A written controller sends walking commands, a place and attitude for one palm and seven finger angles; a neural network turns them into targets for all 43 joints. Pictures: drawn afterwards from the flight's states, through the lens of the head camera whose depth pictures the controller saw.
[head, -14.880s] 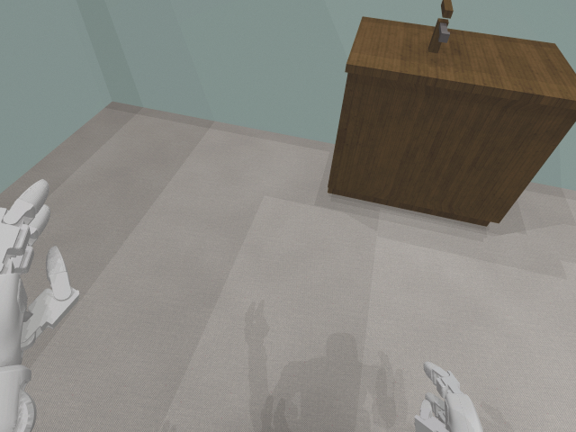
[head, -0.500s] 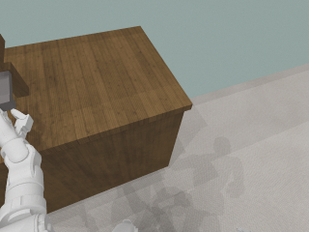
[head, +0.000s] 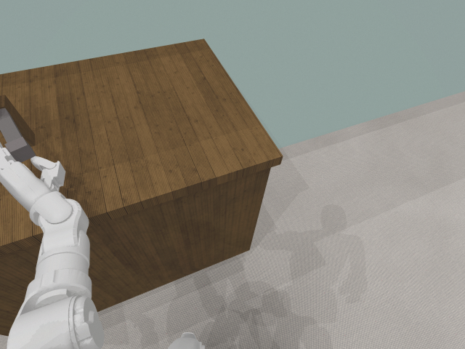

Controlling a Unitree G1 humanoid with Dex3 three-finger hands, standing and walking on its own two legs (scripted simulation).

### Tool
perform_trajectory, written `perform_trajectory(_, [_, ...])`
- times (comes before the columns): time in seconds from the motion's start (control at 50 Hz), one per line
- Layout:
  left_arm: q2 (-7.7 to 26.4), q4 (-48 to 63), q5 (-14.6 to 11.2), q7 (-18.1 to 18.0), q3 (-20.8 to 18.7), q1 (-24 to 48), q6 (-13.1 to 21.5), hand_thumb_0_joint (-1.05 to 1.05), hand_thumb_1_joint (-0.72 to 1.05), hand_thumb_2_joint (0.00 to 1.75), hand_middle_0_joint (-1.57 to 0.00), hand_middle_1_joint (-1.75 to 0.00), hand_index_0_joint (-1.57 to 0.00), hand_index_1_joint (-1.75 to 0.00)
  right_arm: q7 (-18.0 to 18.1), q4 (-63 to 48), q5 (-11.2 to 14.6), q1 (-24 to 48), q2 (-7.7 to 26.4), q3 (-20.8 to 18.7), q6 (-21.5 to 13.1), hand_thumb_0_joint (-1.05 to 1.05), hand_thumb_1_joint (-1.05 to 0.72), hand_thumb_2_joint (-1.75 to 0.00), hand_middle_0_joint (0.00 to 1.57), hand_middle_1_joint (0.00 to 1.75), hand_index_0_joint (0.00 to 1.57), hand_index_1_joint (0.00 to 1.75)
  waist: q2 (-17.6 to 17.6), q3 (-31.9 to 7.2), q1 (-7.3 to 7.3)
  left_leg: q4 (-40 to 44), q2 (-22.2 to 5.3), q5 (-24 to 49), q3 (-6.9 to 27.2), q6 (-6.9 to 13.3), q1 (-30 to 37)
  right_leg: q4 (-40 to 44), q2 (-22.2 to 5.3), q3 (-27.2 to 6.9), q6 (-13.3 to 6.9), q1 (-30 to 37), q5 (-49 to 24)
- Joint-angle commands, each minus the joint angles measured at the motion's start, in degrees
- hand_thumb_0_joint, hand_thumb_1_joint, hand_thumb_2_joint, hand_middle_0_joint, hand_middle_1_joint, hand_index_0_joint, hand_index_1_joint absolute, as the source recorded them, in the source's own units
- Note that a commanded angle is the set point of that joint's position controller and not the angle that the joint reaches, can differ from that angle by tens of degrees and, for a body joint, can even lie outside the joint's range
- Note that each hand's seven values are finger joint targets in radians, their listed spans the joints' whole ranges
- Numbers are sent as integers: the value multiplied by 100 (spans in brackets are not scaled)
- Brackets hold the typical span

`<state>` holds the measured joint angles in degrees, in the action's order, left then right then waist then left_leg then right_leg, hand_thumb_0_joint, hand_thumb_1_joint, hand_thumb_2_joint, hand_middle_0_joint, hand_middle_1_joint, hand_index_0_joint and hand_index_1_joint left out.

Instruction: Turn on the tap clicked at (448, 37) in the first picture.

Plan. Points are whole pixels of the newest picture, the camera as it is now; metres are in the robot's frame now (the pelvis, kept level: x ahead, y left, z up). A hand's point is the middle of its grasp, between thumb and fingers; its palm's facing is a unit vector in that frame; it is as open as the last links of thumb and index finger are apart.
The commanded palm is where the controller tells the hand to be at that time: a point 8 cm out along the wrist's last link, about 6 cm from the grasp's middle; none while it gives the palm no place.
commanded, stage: push the lever round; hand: left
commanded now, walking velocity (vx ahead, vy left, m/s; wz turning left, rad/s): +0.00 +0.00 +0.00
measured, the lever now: (20, 150) +0.43 +0.37 +0.09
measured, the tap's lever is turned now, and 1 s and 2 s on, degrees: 17 39 79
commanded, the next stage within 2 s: lift the hand up off the lever in 1.54 s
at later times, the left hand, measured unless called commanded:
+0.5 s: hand (73, 152) +0.44 +0.30 +0.06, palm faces +0.85 -0.52 -0.08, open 7.9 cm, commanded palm +0.39 +0.30 +0.07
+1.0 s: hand (82, 142) +0.47 +0.29 +0.06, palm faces +0.88 -0.46 -0.10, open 8.1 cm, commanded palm +0.42 +0.28 +0.07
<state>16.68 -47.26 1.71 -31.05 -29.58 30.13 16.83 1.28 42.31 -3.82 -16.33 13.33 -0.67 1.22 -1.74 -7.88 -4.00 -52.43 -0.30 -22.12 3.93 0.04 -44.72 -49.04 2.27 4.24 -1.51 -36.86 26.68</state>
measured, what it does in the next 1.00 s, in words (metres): stands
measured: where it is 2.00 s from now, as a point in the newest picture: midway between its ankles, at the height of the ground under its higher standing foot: outside the picture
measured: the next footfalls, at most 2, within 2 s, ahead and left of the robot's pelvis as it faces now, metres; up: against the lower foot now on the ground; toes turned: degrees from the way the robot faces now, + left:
none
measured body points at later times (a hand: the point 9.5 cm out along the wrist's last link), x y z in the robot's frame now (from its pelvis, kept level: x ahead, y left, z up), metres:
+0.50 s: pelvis +0.01 +0.00 +0.00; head +0.08 +0.01 +0.44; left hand +0.39 +0.32 +0.07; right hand +0.04 -0.27 -0.13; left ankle +0.03 +0.11 -0.69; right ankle -0.03 -0.11 -0.69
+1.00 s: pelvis +0.01 +0.00 +0.00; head +0.09 +0.01 +0.44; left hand +0.42 +0.31 +0.07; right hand +0.02 -0.26 -0.13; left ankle +0.03 +0.11 -0.69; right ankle -0.03 -0.11 -0.69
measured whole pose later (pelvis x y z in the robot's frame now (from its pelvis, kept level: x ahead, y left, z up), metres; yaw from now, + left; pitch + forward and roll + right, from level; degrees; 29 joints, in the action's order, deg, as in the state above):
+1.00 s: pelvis +0.01 +0.00 +0.00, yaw +0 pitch +18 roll -3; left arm 18.2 -63.2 8.5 -46.7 -34.8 45.7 16.0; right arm -3.7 44.7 -7.2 -20.3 12.8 -1.7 3.5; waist -1.9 -9.6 -7.6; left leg -53.3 -0.5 -22.9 4.4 -0.2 -48.5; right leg -49.5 2.6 4.7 -1.8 -40.4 27.4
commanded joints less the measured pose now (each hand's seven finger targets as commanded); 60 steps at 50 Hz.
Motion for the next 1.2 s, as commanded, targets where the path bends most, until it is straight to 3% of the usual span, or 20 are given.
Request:
perform_trajectory(0.0, [1586, 1173, 253, -160, -87, 2242, 368, 0, 90, 90, -15, -15, -15, -15, 25, -464, -26, -341, 913, -291, -77, 0, -90, -90, 20, 30, 20, 30, -334, -1853, -96, 517, 60, 1523, 46, 175, 1569, 623, 3, -293, 39, 425, -1900])
perform_trajectory(0.08, [1390, 964, 338, -310, 71, 2469, 327, 0, 90, 90, -15, -15, -15, -15, -18, -456, -37, -349, 873, -289, -36, 0, -90, -90, 20, 30, 20, 30, -360, -1726, -182, 508, 74, 1392, -15, 196, 1492, 675, -5, -296, 59, 356, -1838])
perform_trajectory(0.1, [1619, 820, 376, -361, -164, 2390, 304, 0, 90, 90, -15, -15, -15, -15, -8, -432, -47, -394, 900, -294, -7, 0, -90, -90, 20, 30, 20, 30, -314, -1667, -154, 514, 68, 1365, 6, 205, 1415, 670, -7, -291, 48, 370, -1799])
perform_trajectory(0.12, [1518, 864, 388, -381, -23, 2587, 307, 0, 90, 90, -15, -15, -15, -15, -13, -458, -49, -391, 884, -278, 13, 0, -90, -90, 20, 30, 20, 30, -263, -1656, -221, 529, 73, 1335, -5, 216, 1380, 680, -22, -293, 68, 386, -1816])
perform_trajectory(0.16, [1372, 803, 409, -435, 65, 2686, 313, 0, 90, 90, -15, -15, -15, -15, -34, -456, -61, -407, 864, -300, 4, 0, -90, -90, 20, 30, 20, 30, -302, -1735, -247, 489, 81, 1342, -44, 225, 1414, 693, -16, -307, 78, 380, -1861])
perform_trajectory(0.18, [1549, 728, 415, -479, -81, 2722, 323, 0, 90, 90, -15, -15, -15, -15, -32, -434, -72, -447, 883, -303, 12, 0, -90, -90, 20, 30, 20, 30, -193, -1775, -223, 479, 80, 1323, -25, 230, 1352, 686, -20, -315, 80, 430, -1864])
perform_trajectory(0.2, [1562, 745, 442, -503, -101, 2796, 349, 0, 90, 90, -15, -15, -15, -15, -29, -401, -79, -455, 886, -305, 33, 0, -90, -90, 20, 30, 20, 30, -429, -1764, -230, 479, 67, 1386, -11, 209, 1433, 661, -26, -310, 63, 334, -1845])
perform_trajectory(0.32, [1540, 555, 498, -671, -141, 2904, 368, 0, 90, 90, -15, -15, -15, -15, -105, -370, -120, -587, 890, -335, 89, 0, -90, -90, 20, 30, 20, 30, -377, -1968, -254, 404, 70, 1634, -30, 214, 1470, 598, -22, -287, 81, 393, -2077])
perform_trajectory(0.4, [1405, 288, 566, -779, -53, 3209, 304, 0, 90, 90, -15, -15, -15, -15, -143, -285, -144, -650, 895, -335, 121, 0, -90, -90, 20, 30, 20, 30, -436, -1760, -363, 425, 56, 1544, 9, 210, 1484, 630, -9, -239, 71, 174, -1897])
perform_trajectory(0.48, [1122, 309, 590, -943, 114, 3343, 344, 0, 90, 90, -15, -15, -15, -15, -218, -253, -198, -720, 891, -364, 89, 0, -90, -90, 20, 30, 20, 30, -500, -2011, -366, 428, 29, 1886, 63, 160, 1830, 598, 41, -158, 47, 79, -1963])
perform_trajectory(0.7, [1485, -294, 773, -1270, -285, 3651, 200, 0, 90, 90, -15, -15, -15, -15, -345, -185, -267, -887, 921, -367, 204, 0, -90, -90, 20, 30, 20, 30, -361, -1963, -387, 381, 34, 1846, 23, 198, 1506, 586, 11, -155, 79, 153, -2026])
perform_trajectory(0.8, [1368, -358, 832, -1392, -222, 3811, 212, 0, 90, 90, -15, -15, -15, -15, -423, -121, -298, -964, 920, -380, 185, 0, -90, -90, 20, 30, 20, 30, -509, -2074, -420, 356, 6, 2014, 79, 161, 1682, 554, 35, -108, 60, -15, -1978])
perform_trajectory(0.84, [1213, -381, 878, -1411, -13, 4101, 210, 0, 90, 90, -15, -15, -15, -15, -454, -90, -303, -958, 919, -374, 173, 0, -90, -90, 20, 30, 20, 30, -484, -1947, -535, 383, -14, 1868, 119, 160, 1693, 583, 41, -82, 62, -182, -1785])
perform_trajectory(0.9, [1542, -390, 932, -1456, -233, 4260, 226, 0, 90, 90, -15, -15, -15, -15, -443, -57, -323, -1018, 964, -376, 162, 0, -90, -90, 20, 30, 20, 30, -555, -2031, -504, 392, -13, 1858, 113, 166, 1680, 583, 33, -101, 51, -134, -1792])
perform_trajectory(0.92, [1529, -230, 943, -1467, -189, 4367, 263, 0, 90, 90, -15, -15, -15, -15, -453, -75, -330, -1034, 952, -386, 149, 0, -90, -90, 20, 30, 20, 30, -657, -2242, -505, 366, -9, 1984, 107, 164, 1808, 557, 39, -115, 54, -117, -1873])
perform_trajectory(0.94, [1367, -292, 950, -1466, -78, 4293, 260, 0, 90, 90, -15, -15, -15, -15, -471, -61, -336, -1051, 926, -389, 141, 0, -90, -90, 20, 30, 20, 30, -633, -2242, -519, 355, -16, 2049, 94, 154, 1863, 567, 56, -92, 53, -124, -1910])
perform_trajectory(1.02, [1593, -466, 1007, -1446, -182, 4372, 237, 0, 90, 90, -15, -15, -15, -15, -470, -30, -341, -1100, 961, -374, 149, 0, -90, -90, 20, 30, 20, 30, -583, -2108, -545, 349, -18, 1943, 91, 171, 1661, 553, 41, -108, 63, -124, -1900])
perform_trajectory(1.04, [1422, -511, 1010, -1439, -47, 4383, 225, 0, 90, 90, -15, -15, -15, -15, -483, -43, -341, -1083, 939, -372, 135, 0, -90, -90, 20, 30, 20, 30, -592, -2067, -573, 352, -4, 1872, 60, 185, 1644, 594, 48, -114, 68, -138, -1870])
perform_trajectory(1.14, [1682, -456, 1050, -1486, -164, 4656, 272, 0, 90, 90, -15, -15, -15, -15, -465, -10, -361, -1165, 951, -374, 100, 0, -90, -90, 20, 30, 20, 30, -661, -2288, -584, 334, -11, 1868, 84, 193, 1692, 580, 54, -137, 66, -121, -1880])
perform_trajectory(1.18, [1655, -728, 1075, -1477, -113, 4664, 213, 0, 90, 90, -15, -15, -15, -15, -474, 15, -360, -1167, 965, -349, 93, 0, -90, -90, 20, 30, 20, 30, -510, -2052, -664, 319, -18, 1733, 65, 208, 1497, 609, 47, -128, 86, -175, -1836])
